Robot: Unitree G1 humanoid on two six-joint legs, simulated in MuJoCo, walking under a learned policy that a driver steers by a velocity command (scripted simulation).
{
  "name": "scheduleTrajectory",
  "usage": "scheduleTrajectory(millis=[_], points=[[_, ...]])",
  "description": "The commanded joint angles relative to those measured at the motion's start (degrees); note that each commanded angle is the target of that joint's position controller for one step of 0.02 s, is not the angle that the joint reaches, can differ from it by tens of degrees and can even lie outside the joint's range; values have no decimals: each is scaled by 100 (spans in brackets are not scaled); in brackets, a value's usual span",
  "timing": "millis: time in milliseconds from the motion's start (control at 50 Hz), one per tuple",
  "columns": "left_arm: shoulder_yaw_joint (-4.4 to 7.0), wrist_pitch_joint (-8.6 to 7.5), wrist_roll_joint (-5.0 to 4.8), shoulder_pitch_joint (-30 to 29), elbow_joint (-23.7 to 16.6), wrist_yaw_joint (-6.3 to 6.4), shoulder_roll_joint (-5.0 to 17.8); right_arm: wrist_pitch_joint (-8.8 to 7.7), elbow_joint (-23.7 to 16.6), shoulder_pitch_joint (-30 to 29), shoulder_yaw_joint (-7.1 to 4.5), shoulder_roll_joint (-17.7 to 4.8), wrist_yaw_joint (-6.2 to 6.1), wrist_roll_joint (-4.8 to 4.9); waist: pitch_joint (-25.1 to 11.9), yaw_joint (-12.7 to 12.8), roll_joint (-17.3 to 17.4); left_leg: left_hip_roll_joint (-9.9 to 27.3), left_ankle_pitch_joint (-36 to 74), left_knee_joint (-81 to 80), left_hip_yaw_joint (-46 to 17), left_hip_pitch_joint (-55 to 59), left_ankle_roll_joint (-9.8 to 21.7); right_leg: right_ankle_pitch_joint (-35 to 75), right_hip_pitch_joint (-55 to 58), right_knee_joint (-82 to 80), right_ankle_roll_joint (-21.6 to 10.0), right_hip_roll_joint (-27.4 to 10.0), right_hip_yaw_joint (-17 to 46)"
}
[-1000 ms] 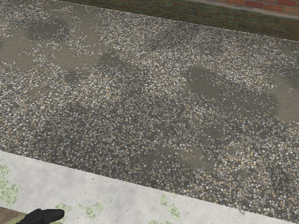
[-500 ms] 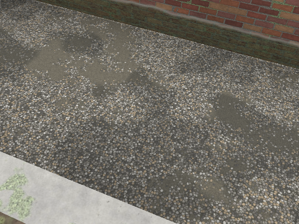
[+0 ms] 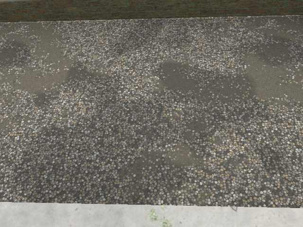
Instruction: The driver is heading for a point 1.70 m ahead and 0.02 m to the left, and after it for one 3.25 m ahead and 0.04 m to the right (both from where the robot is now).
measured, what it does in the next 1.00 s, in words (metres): walks ahead: left foot, then right foot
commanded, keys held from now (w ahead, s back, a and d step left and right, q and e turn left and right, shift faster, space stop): e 0.04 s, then w+e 0.18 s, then w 0.78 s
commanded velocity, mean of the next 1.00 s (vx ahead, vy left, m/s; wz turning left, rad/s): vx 0.36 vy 0.00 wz -0.26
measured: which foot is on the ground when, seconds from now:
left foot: up 0.00-0.18, down 0.20-0.60, up 0.62-1.00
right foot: down 0.00-0.20, up 0.22-0.58, down 0.60-1.00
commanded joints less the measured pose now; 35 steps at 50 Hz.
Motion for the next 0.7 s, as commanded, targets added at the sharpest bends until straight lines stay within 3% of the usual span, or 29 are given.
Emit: scheduleTrajectory(millis=[20,40,60,120,180,200,220,240,260,300,340,400,460,500,540,560,580,600,620,640,660,700], points=[[295,-24,-18,73,-387,81,893,-104,-376,-183,26,-143,28,-23,-689,57,-851,37,199,-1170,-135,-163,-54,2198,1011,-516,-1151,-1159,1388],[321,-6,-9,61,-417,82,949,-129,-376,-201,39,-138,59,-23,-720,90,-911,13,167,-1486,-138,65,-49,1998,902,-517,-1160,-1175,1522],[338,5,-16,36,-459,71,984,-157,-380,-153,39,-178,102,-5,-828,105,-948,1,164,-1806,-138,343,-19,1207,762,-633,-1160,-1168,1694],[332,3,-45,-190,-598,13,978,-254,-421,-95,-15,-370,222,75,-652,90,-1203,-57,92,-2658,-93,998,142,-1355,162,-1090,-1083,-1051,2388],[266,-14,-133,-418,-688,28,818,-443,-295,457,-27,-326,321,29,-566,-290,-1042,72,894,-4101,-34,2167,451,-2375,-436,-892,-771,-755,2589],[182,-32,-104,-328,-700,37,544,-493,-203,865,-48,-442,332,-74,-811,-405,-582,624,807,-4397,-511,2992,630,-2721,-940,-135,-466,-414,2203],[97,-44,-140,-155,-810,26,194,-494,-196,1221,-97,-846,339,-175,-935,-270,689,1705,-98,-4827,-2012,3511,1121,-2595,-1837,1571,-83,512,986],[226,-131,-276,-221,-969,61,537,-550,-213,978,-193,-1195,397,-260,-231,-74,1431,2324,-1035,-5416,-3544,2745,1723,-2231,-2697,2414,38,481,765],[338,-178,-249,-245,-813,77,926,-602,-379,577,-93,-845,380,-177,135,4,900,2237,-1628,-5439,-3214,2494,1754,-1662,-2881,2934,116,134,785],[299,-175,-130,-4,-545,58,704,-578,-465,469,74,-403,264,-60,94,44,764,1686,-1311,-5417,-2306,2602,1389,-955,-2891,3292,292,78,574],[226,-231,-148,53,-391,-55,445,-548,-387,857,134,-279,183,-110,58,-84,679,1452,-776,-5404,-1702,2595,1382,-437,-2839,3611,355,53,421],[149,-331,-152,-190,-397,-142,320,-535,-330,1168,107,-391,146,-107,178,-203,656,1370,-428,-5447,-1265,2544,1512,107,-2844,3026,363,-114,192],[22,-473,-83,-682,-448,-234,168,-460,-317,1302,42,-616,170,2,138,-438,731,1334,294,-5402,-761,2173,1560,253,-2008,1628,366,-366,-477],[-1,-514,-104,-782,-397,-287,173,-420,-257,1554,5,-746,195,70,187,-553,736,1361,568,-5313,-653,1833,1614,-2,-1366,1110,358,-311,-707],[37,-544,-148,-616,-302,-332,307,-377,-227,1696,-19,-817,226,109,150,-467,695,1560,735,-5180,-775,1848,1637,-84,-958,723,220,-272,-738],[80,-559,-144,-308,-176,-332,383,-346,-231,1657,-17,-822,229,151,94,-276,655,1626,839,-5073,-804,1827,1589,115,-598,448,128,-235,-771],[132,-415,347,137,-34,-283,454,-384,-172,1697,-8,-754,258,-220,-235,-29,396,1260,1564,-4403,-308,1604,1291,250,373,372,0,186,-1342],[210,-423,382,962,226,-228,534,-424,-144,1759,28,-624,271,-209,-574,373,154,893,2289,-3187,80,1199,1090,167,1464,237,-132,145,-1002],[302,-466,392,1964,266,-187,947,-408,-338,1759,145,-214,283,-139,-1460,847,-940,459,808,-995,509,524,760,-1044,2527,-370,-452,-1441,1062],[408,-406,152,2109,340,-200,1545,-365,-616,1566,155,-129,292,-82,-1441,748,-1971,-405,-1047,9,138,-935,654,-1573,2635,-1487,-854,-2204,3375],[385,-367,23,1698,334,-193,1248,-306,-663,1186,85,-407,243,-151,-814,682,-1224,-103,-695,398,-478,-1370,717,-1741,2126,-1385,-942,-2185,3054],[183,-385,179,932,281,-157,610,-336,-695,923,130,-263,265,-140,-387,271,-756,269,-64,461,-318,-1207,705,-713,1202,-1129,-858,-1769,1903]])
Keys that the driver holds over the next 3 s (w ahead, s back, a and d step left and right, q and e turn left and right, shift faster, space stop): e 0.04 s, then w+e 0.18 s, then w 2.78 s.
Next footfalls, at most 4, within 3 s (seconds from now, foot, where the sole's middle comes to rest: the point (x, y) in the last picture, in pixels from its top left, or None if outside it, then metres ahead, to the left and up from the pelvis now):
0.20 left None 0.06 0.14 -0.78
0.60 right None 0.18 -0.16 -0.78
1.08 left None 0.37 -0.01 -0.78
1.44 right None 0.35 -0.21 -0.78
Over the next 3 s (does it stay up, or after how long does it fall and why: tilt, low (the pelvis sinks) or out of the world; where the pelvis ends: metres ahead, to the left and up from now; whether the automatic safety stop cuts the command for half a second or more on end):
stays up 0.32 -0.12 -0.02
